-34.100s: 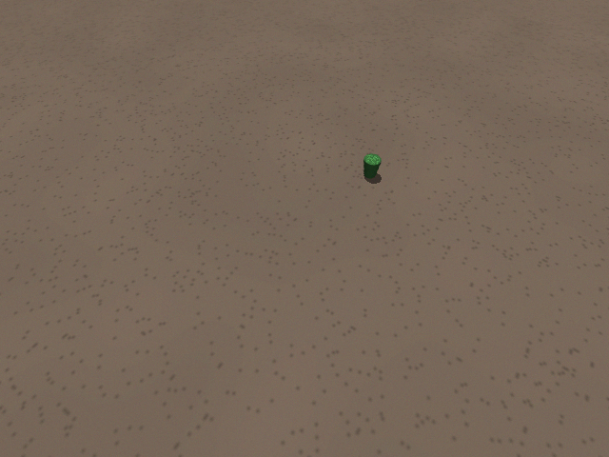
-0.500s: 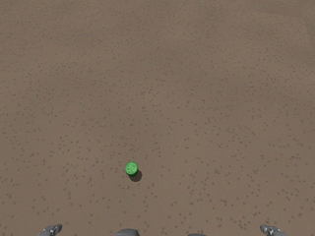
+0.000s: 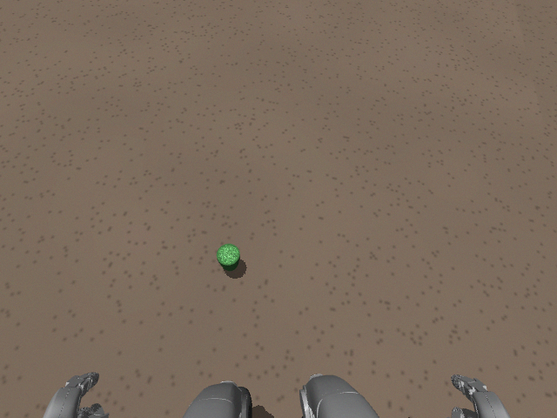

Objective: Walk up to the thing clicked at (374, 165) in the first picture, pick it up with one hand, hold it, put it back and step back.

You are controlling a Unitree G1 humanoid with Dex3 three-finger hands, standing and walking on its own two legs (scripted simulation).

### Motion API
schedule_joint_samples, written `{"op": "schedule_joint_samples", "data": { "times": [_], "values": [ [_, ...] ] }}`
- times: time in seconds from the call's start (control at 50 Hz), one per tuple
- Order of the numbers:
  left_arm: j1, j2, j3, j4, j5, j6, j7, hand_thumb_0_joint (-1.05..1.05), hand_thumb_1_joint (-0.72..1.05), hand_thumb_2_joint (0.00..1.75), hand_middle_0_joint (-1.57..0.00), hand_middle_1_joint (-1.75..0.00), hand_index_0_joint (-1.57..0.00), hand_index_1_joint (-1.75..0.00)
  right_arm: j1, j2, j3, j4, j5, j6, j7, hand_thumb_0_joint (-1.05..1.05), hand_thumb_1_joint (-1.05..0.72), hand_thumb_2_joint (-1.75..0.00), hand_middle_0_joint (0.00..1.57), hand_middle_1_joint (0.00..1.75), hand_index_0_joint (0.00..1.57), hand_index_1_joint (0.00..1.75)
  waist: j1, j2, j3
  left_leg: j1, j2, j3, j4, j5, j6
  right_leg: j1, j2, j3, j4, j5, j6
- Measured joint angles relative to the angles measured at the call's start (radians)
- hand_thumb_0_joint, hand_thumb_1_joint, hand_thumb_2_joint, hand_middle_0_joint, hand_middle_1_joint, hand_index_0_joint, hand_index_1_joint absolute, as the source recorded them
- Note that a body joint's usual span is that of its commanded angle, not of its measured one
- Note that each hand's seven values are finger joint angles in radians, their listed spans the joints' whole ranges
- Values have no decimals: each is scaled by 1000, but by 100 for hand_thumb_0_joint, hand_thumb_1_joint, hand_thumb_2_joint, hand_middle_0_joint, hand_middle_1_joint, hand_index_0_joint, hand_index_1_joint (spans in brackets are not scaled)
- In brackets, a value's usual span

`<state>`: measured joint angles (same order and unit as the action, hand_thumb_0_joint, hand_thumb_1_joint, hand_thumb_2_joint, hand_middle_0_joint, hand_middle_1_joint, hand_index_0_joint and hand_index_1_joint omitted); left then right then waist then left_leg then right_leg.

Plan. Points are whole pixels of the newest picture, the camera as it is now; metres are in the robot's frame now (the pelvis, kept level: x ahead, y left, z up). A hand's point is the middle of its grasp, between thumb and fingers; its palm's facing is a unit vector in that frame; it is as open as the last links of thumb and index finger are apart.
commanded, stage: step back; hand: left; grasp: from above
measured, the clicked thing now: (229, 259) +0.58 +0.14 -0.72
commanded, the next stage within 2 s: none
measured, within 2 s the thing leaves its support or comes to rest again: neither
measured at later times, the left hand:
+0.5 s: hand out of the picture +0.00 +0.27 -0.15, palm faces +0.03 -0.93 -0.37, open 7.4 cm
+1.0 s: hand out of the picture -0.22 +0.23 -0.14, palm faces -0.04 -0.91 -0.41, open 7.4 cm
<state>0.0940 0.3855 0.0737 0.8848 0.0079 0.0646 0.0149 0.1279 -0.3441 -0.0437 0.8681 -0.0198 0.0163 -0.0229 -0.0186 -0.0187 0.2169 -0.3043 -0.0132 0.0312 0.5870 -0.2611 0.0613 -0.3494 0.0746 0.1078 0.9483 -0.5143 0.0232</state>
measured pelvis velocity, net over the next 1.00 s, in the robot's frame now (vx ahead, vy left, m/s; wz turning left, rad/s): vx -0.30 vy -0.04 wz -0.06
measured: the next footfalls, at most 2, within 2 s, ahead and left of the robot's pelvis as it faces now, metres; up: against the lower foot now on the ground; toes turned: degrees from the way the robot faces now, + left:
right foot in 0.10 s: +0.00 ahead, -0.13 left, +0.00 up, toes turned +1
left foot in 0.44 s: -0.10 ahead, +0.11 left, +0.00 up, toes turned -1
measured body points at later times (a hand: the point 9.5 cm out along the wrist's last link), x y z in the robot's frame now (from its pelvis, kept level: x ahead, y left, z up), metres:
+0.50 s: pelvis -0.13 +0.01 -0.01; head -0.07 +0.03 +0.43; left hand +0.00 +0.32 -0.13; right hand -0.03 -0.31 -0.12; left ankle -0.14 +0.11 -0.73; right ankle -0.06 -0.13 -0.72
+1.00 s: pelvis -0.30 -0.04 -0.01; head -0.26 -0.06 +0.44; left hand -0.22 +0.28 -0.11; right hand -0.19 -0.36 -0.13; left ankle -0.23 +0.10 -0.67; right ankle -0.30 -0.15 -0.73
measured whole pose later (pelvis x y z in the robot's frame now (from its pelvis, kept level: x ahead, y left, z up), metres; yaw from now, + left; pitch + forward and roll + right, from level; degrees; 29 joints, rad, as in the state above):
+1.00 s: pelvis -0.30 -0.04 -0.01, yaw -3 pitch -3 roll +1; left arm 0.23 0.35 0.08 0.84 0.04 0.06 -0.02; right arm 0.15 -0.42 -0.07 0.84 -0.01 0.05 -0.03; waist 0.03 0.03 0.14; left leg -0.54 -0.09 -0.12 1.03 -0.44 -0.01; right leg -0.27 0.00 0.04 0.66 -0.35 -0.02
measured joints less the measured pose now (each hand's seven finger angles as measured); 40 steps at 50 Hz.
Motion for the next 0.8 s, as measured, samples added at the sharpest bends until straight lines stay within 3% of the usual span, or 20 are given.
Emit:
{"op": "schedule_joint_samples", "data": {
  "times": [0.06, 0.1, 0.14, 0.2, 0.24, 0.3, 0.4, 0.44, 0.46, 0.48, 0.52, 0.54, 0.58, 0.64, 0.72, 0.8],
  "values": [
    [17, -3, 3, -3, 4, -6, -7, 1, 90, 90, -20, -30, -20, -30, -10, -8, 3, -13, 1, 6, 5, 0, -90, -89, 20, 30, 21, 30, 6, 9, -4, -30, 5, 18, 37, -1, -6, 50, -29, -31, -139, 35, -15],
    [33, -5, 5, -3, 8, -16, -11, 1, 90, 90, -20, -30, -20, -30, -15, -16, 4, -12, 5, 14, 9, 0, -90, -89, 20, 30, 21, 30, 14, 18, -18, -56, 12, 29, 73, -8, -14, 100, -43, -54, -276, 124, -35],
    [47, -22, 7, 2, 17, -25, -14, 1, 91, 90, -20, -30, -20, -30, -28, -31, 1, 0, 12, 23, 11, 0, -90, -89, 20, 30, 21, 30, 8, 61, -21, -76, 36, 8, 108, -11, -26, 112, -21, -77, -310, 159, -42],
    [70, -27, 0, -13, 17, -27, -23, 1, 90, 90, -20, -30, -20, -30, -26, -31, -5, 18, 18, 36, 8, 0, -90, -89, 20, 30, 21, 30, 22, 44, -39, -127, -47, -80, 315, -210, -49, 93, -44, -68, -302, 172, -52],
    [75, -36, -2, -23, 15, -25, -19, 1, 90, 90, -20, -30, -21, -30, -14, -41, -4, 21, 24, 34, 9, 0, -91, -89, 20, 30, 20, 30, 33, 40, -49, -144, -94, -130, 456, -231, -58, 88, -57, -61, -330, 202, -49],
    [68, -40, -2, -48, 19, -21, -13, 1, 90, 90, -21, -30, -21, -30, 10, -56, -2, 17, 27, 24, 5, 0, -91, -89, 20, 30, 20, 30, 38, 39, -60, -124, -110, -154, 518, -239, -72, 65, -70, -66, -360, 242, -43],
    [35, -25, -5, -109, 23, -24, -7, 1, 90, 90, -21, -30, -21, -30, 36, -65, -4, 14, 18, 22, 3, 0, -91, -89, 20, 30, 20, 30, 31, 30, -52, 0, -51, -108, 264, -245, -75, 5, -86, -99, -343, 277, -27],
    [21, -10, -7, -126, 15, -18, -9, 1, 90, 90, -21, -30, -21, -30, 43, -60, -8, 13, 10, 12, 5, 0, -91, -89, 20, 30, 20, 30, 21, 17, -46, 69, -29, -83, 69, -129, -59, -31, -96, -113, -300, 272, -15],
    [9, 2, -4, -126, 11, -13, -10, 1, 90, 90, -21, -30, -21, -30, 37, -45, -12, 20, 2, 8, 5, 0, -91, -89, 20, 30, 20, 30, 26, -16, -30, 78, -46, -67, 48, -105, -43, -44, -113, -98, -275, 271, -13],
    [4, 7, -1, -122, 8, -7, -9, 1, 90, 90, -20, -30, -21, -30, 34, -35, -9, 22, -4, 7, 11, 0, -91, -89, 20, 30, 20, 30, 34, -33, -21, 75, -51, -54, 53, -101, -33, -57, -104, -70, -245, 217, -19],
    [5, 6, 4, -101, 10, 5, -3, 1, 90, 90, -20, -30, -20, -30, 36, -26, -1, 18, -10, 5, 22, 0, -91, -89, 20, 30, 20, 30, 17, -21, -23, 57, -31, -68, 59, -89, -21, -95, -29, -13, -83, 50, -26],
    [8, 7, 6, -93, 8, 10, -1, 1, 90, 90, -20, -30, -20, -30, 38, -19, 3, 18, -12, 2, 23, 0, -91, -89, 20, 30, 20, 30, 11, -19, -28, 53, -21, -74, 45, -73, -21, -113, 6, 13, 14, 17, -32],
    [22, 11, 11, -86, 0, 10, 0, 1, 90, 90, -20, -30, -20, -30, 39, -9, 9, 15, -13, 2, 18, 0, -90, -89, 20, 30, 21, 30, 14, -23, -40, 48, -6, -71, 8, -38, -23, -137, 48, 43, 162, 8, -36],
    [48, 15, 18, -84, 2, 5, -4, 1, 90, 90, -20, -30, -20, -30, 32, -4, 6, -2, -11, 0, 11, 0, -90, -89, 20, 30, 21, 30, 23, -22, -47, 30, 12, -60, -19, 1, -25, -122, 57, 52, 258, 18, -15],
    [78, 23, 24, -74, 8, 8, -6, 1, 90, 90, -20, -30, -20, -30, 12, -5, 1, -39, -7, -8, 5, 0, -90, -89, 20, 30, 21, 30, 27, -22, -40, -6, 31, -40, -16, 36, -28, -53, 28, 50, 189, 8, 13],
    [88, 24, 25, -61, 9, 10, -14, 1, 91, 90, -20, -30, -20, -30, -11, -19, 0, -71, -12, -6, 8, 0, -90, -89, 20, 30, 21, 30, 29, -12, -29, -59, 52, -21, 8, 67, -42, 18, -19, 5, 17, 5, 11]
  ]
}}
